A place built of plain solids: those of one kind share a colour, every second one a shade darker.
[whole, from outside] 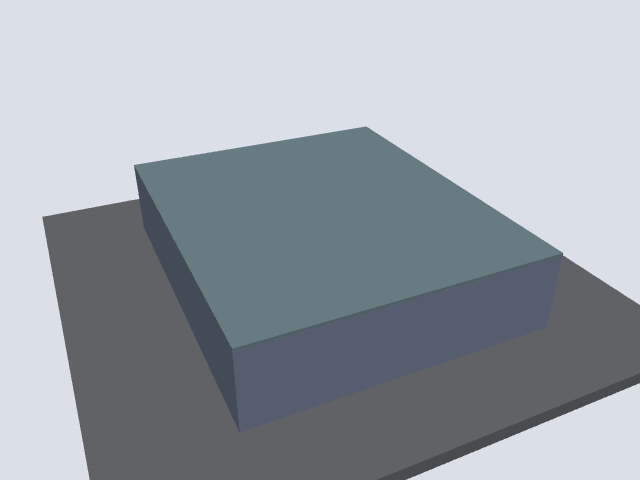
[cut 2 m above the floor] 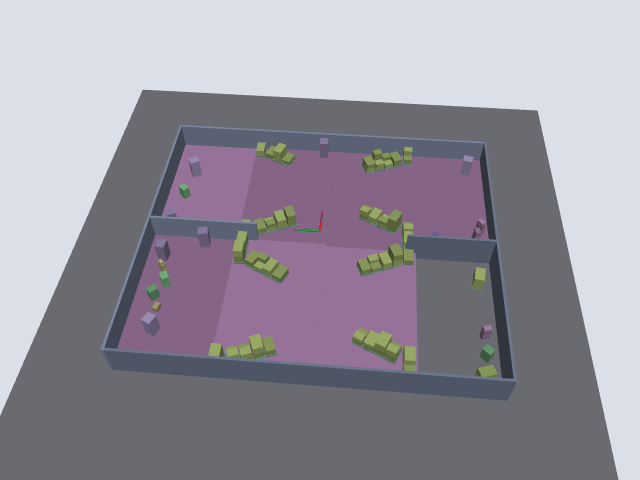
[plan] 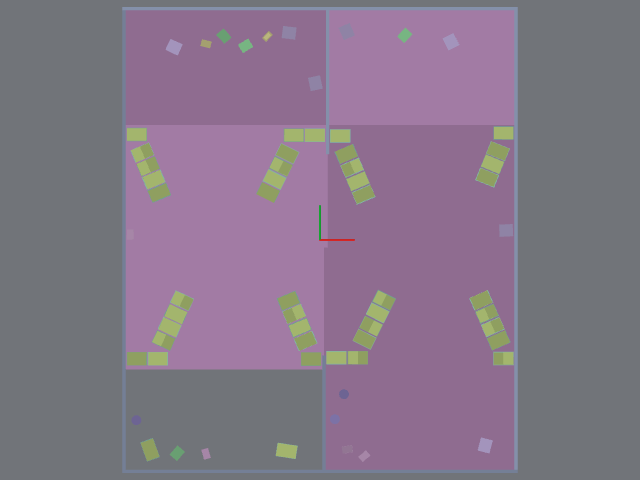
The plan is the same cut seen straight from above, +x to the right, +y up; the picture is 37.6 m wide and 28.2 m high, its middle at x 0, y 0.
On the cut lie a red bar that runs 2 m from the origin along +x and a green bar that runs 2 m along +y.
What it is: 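A closed cross-dock hall without a stair; its walked floor lies 0.71 m over the lower ground and ends at a front at either end, two bays a front; beyond a bay's line the ground lies deep, a low step down, or level and merely marked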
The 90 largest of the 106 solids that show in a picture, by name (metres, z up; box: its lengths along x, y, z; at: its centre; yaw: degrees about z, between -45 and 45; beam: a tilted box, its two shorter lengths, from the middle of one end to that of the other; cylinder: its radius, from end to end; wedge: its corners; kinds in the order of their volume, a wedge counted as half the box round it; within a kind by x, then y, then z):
{
 "floor_1": {"box": [11.67, 7.17, 0.76], "at": [-5.6, -4.03, 0.33]},
 "floor_2": {"box": [11.8, 6.78, 0.67], "at": [-5.53, 10.12, 0.28]},
 "floor_3": {"box": [11.88, 7.2, 0.76], "at": [-5.49, 3.15, 0.33]},
 "floor_4": {"box": [11.2, 13.07, 0.76], "at": [5.83, -6.98, 0.33]},
 "floor_5": {"box": [10.99, 7.2, 0.76], "at": [5.94, 3.15, 0.33]},
 "floor_6": {"box": [10.91, 6.78, 0.6], "at": [5.98, 10.12, 0.25]},
 "wall_1": {"box": [0.2, 26.99, 6.13], "at": [-11.52, 0.0, 3.02]},
 "wall_2": {"box": [23.23, 0.2, 6.13], "at": [0.0, -13.59, 3.02]},
 "wall_3": {"box": [23.23, 0.2, 6.13], "at": [0.0, 13.59, 3.02]},
 "wall_4": {"box": [0.2, 6.73, 6.13], "at": [0.23, -10.15, 3.02]},
 "wall_5": {"box": [0.2, 8.47, 6.13], "at": [0.45, 9.28, 3.02]},
 "wall_6": {"box": [0.2, 26.99, 6.13], "at": [11.52, 0.0, 3.02]},
 "roof_1": {"box": [23.23, 27.39, 0.2], "at": [0.0, 0.0, 6.18]},
 "load_1": {"box": [1.13, 0.77, 0.44], "at": [-10.76, -6.98, 1.08], "yaw": -0.2},
 "load_2": {"box": [1.14, 0.74, 1.42], "at": [-10.76, 6.2, 1.56], "yaw": 0.1},
 "load_3": {"box": [0.57, 0.77, 0.65], "at": [-10.69, 5.02, 1.82], "yaw": 23.0},
 "load_4": {"box": [1.14, 0.77, 0.65], "at": [-10.43, 5.13, 1.18], "yaw": 22.8},
 "load_5": {"box": [0.58, 0.77, 0.51], "at": [-10.36, 4.23, 1.62], "yaw": 22.9},
 "load_6": {"box": [1.15, 0.77, 0.51], "at": [-10.1, 4.33, 1.11], "yaw": 22.8},
 "load_7": {"box": [0.77, 1.13, 0.37], "at": [-9.98, -12.33, 0.71], "yaw": 19.7},
 "load_8": {"box": [1.1, 0.77, 0.66], "at": [-9.77, 3.55, 1.18], "yaw": 22.9},
 "load_9": {"box": [1.1, 0.77, 0.66], "at": [-9.76, 3.55, 1.84], "yaw": 22.5},
 "load_10": {"box": [1.11, 0.77, 0.85], "at": [-9.53, -6.97, 1.28], "yaw": 0.1},
 "load_11": {"box": [0.57, 0.74, 0.62], "at": [-9.45, -5.78, 1.78], "yaw": -25.0},
 "load_12": {"box": [1.15, 0.71, 0.59], "at": [-9.44, 2.77, 1.15], "yaw": 22.9},
 "load_13": {"box": [1.14, 0.74, 0.62], "at": [-9.18, -5.9, 1.16], "yaw": -24.7},
 "load_14": {"box": [1.12, 0.77, 0.65], "at": [-8.83, -5.13, 1.18], "yaw": -25.3},
 "load_15": {"box": [1.12, 0.77, 0.65], "at": [-8.82, -5.13, 1.84], "yaw": -25.2},
 "load_16": {"box": [1.13, 0.78, 0.35], "at": [-8.47, -4.36, 1.39], "yaw": -24.9},
 "load_17": {"box": [0.58, 0.74, 0.38], "at": [-8.36, -3.45, 1.42], "yaw": -24.6},
 "load_18": {"box": [1.15, 0.74, 0.38], "at": [-8.1, -3.57, 1.04], "yaw": -24.9},
 "load_19": {"box": [1.14, 0.78, 0.5], "at": [-3.05, 2.78, 1.1], "yaw": -26.4},
 "load_20": {"box": [1.15, 0.71, 0.78], "at": [-2.67, 3.56, 1.24], "yaw": -26.1},
 "load_21": {"box": [1.16, 0.71, 0.46], "at": [-2.3, 4.31, 1.08], "yaw": -26.5},
 "load_22": {"box": [0.58, 0.71, 0.46], "at": [-2.04, 4.2, 1.55], "yaw": -26.1},
 "load_23": {"box": [1.17, 0.76, 1.15], "at": [-1.96, -12.39, 0.72], "yaw": -8.7},
 "load_24": {"box": [1.15, 0.74, 0.65], "at": [-1.92, 5.07, 1.18], "yaw": -26.4},
 "load_25": {"box": [1.1, 0.74, 0.51], "at": [-1.85, -3.57, 1.11], "yaw": 22.8},
 "load_26": {"box": [1.12, 0.73, 0.7], "at": [-1.54, 6.16, 1.2], "yaw": 0.1},
 "load_27": {"box": [1.12, 0.73, 0.7], "at": [-1.53, 6.15, 1.91], "yaw": -0.3},
 "load_28": {"box": [1.15, 0.78, 0.35], "at": [-1.52, -4.35, 1.03], "yaw": 22.9},
 "load_29": {"box": [0.58, 0.78, 0.35], "at": [-1.26, -4.23, 1.38], "yaw": 22.8},
 "load_30": {"box": [1.13, 0.71, 0.64], "at": [-1.18, -5.15, 1.18], "yaw": 22.7},
 "load_31": {"box": [1.11, 0.78, 0.65], "at": [-0.85, -5.94, 1.83], "yaw": 22.6},
 "load_32": {"box": [1.11, 0.78, 0.65], "at": [-0.85, -5.93, 1.18], "yaw": 22.8},
 "load_33": {"box": [1.16, 0.76, 0.38], "at": [-0.52, -6.99, 1.04], "yaw": -0.1},
 "load_34": {"box": [1.16, 0.73, 1.0], "at": [-0.3, 6.15, 1.35], "yaw": -0.1},
 "load_35": {"box": [1.16, 0.71, 0.81], "at": [0.96, -6.92, 1.26], "yaw": -0.2},
 "load_36": {"box": [1.12, 0.73, 0.73], "at": [1.18, 6.11, 1.22], "yaw": -0.2},
 "load_37": {"box": [1.11, 0.77, 0.54], "at": [1.55, 5.05, 1.12], "yaw": 22.6},
 "load_38": {"box": [0.57, 0.72, 0.39], "at": [1.63, 4.14, 1.44], "yaw": 23.2},
 "load_39": {"box": [1.15, 0.72, 0.39], "at": [1.88, 4.25, 1.05], "yaw": 23.1},
 "load_40": {"box": [0.58, 0.76, 0.48], "at": [1.94, -6.91, 1.57], "yaw": -0.2},
 "load_41": {"box": [1.15, 0.76, 0.48], "at": [2.23, -6.92, 1.09], "yaw": 0.2},
 "load_42": {"box": [1.17, 0.76, 0.94], "at": [2.23, 3.45, 1.33], "yaw": 23.1},
 "load_43": {"box": [1.16, 0.71, 1.19], "at": [2.56, 2.67, 1.45], "yaw": 23.1},
 "load_44": {"box": [1.15, 0.72, 1.43], "at": [2.61, -5.83, 1.57], "yaw": -26.8},
 "load_45": {"box": [0.58, 0.78, 0.35], "at": [2.75, -4.94, 1.38], "yaw": -26.7},
 "load_46": {"box": [1.16, 0.78, 0.35], "at": [3.0, -5.07, 1.03], "yaw": -26.5},
 "load_47": {"box": [1.14, 0.71, 0.68], "at": [3.39, -4.28, 1.19], "yaw": -26.6},
 "load_48": {"box": [0.57, 0.72, 0.49], "at": [3.51, -3.41, 1.59], "yaw": -26.7},
 "load_49": {"box": [1.13, 0.72, 0.49], "at": [3.76, -3.54, 1.1], "yaw": -26.8},
 "load_50": {"box": [1.12, 0.78, 0.42], "at": [9.47, -3.55, 1.48], "yaw": 23.6},
 "load_51": {"box": [1.12, 0.78, 0.42], "at": [9.47, -3.54, 1.06], "yaw": 23.6},
 "load_52": {"box": [1.15, 0.71, 0.68], "at": [9.81, -4.33, 1.19], "yaw": 23.4},
 "load_53": {"box": [1.11, 0.74, 0.36], "at": [9.82, 3.67, 1.03], "yaw": -22.0},
 "load_54": {"box": [0.57, 0.71, 0.68], "at": [10.07, -4.21, 1.88], "yaw": 23.5},
 "load_55": {"box": [1.16, 0.76, 1.13], "at": [10.14, 4.45, 1.42], "yaw": -22.3},
 "load_56": {"box": [1.16, 0.72, 0.36], "at": [10.16, -5.11, 1.03], "yaw": 23.4},
 "load_57": {"box": [0.58, 0.72, 0.36], "at": [10.42, -5.0, 1.39], "yaw": 23.4},
 "load_58": {"box": [1.15, 0.76, 0.48], "at": [10.46, 5.22, 1.09], "yaw": -22.0},
 "load_59": {"box": [1.14, 0.76, 0.6], "at": [10.5, -5.9, 1.16], "yaw": 23.8},
 "load_60": {"box": [1.16, 0.73, 0.5], "at": [10.78, -6.96, 1.1], "yaw": 0.2},
 "load_61": {"box": [1.14, 0.72, 0.55], "at": [10.78, 6.28, 1.13], "yaw": -0.1},
 "load_62": {"box": [0.58, 0.73, 0.5], "at": [11.06, -6.96, 1.6], "yaw": -0.1},
 "cage_trolley_1": {"box": [0.8, 0.72, 1.66], "at": [-8.57, 11.33, 1.45], "yaw": -25.2},
 "cage_trolley_2": {"box": [0.8, 0.72, 1.66], "at": [-1.81, 12.17, 1.45], "yaw": -6.8},
 "cage_trolley_3": {"box": [0.72, 0.8, 1.66], "at": [-0.27, 9.21, 1.45], "yaw": 12.0},
 "cage_trolley_4": {"box": [0.72, 0.8, 1.66], "at": [1.57, 12.25, 1.38], "yaw": 23.4},
 "cage_trolley_5": {"box": [0.72, 0.8, 1.66], "at": [7.7, 11.65, 1.38], "yaw": 27.5},
 "cage_trolley_6": {"box": [0.72, 0.8, 1.66], "at": [9.71, -12.07, 1.54], "yaw": -14.6},
 "cage_trolley_7": {"box": [0.8, 0.72, 1.66], "at": [10.94, 0.56, 1.54], "yaw": 2.4},
 "bin_1": {"box": [0.58, 0.72, 1.11], "at": [-8.39, -12.53, 0.51], "yaw": -41.9},
 "bin_2": {"box": [0.58, 0.72, 1.06], "at": [-5.65, 11.98, 1.15], "yaw": 42.0},
 "bin_3": {"box": [0.72, 0.58, 1.06], "at": [-4.37, 11.41, 1.15], "yaw": 31.4},
 "bin_4": {"box": [0.58, 0.72, 1.06], "at": [4.98, 12.03, 1.08], "yaw": -42.0},
 "drum_1": {"cylinder": 0.29, "from": [-10.79, -10.58, 0.0], "to": [-10.79, -10.58, 0.88]},
 "drum_2": {"cylinder": 0.29, "from": [0.88, -10.53, 0.71], "to": [0.88, -10.53, 1.59]},
 "drum_3": {"cylinder": 0.29, "from": [1.41, -9.06, 0.71], "to": [1.41, -9.06, 1.59]},
 "pallet_1": {"box": [1.2, 0.8, 0.14], "at": [-1.18, -5.15, 0.78], "yaw": 22.8}
}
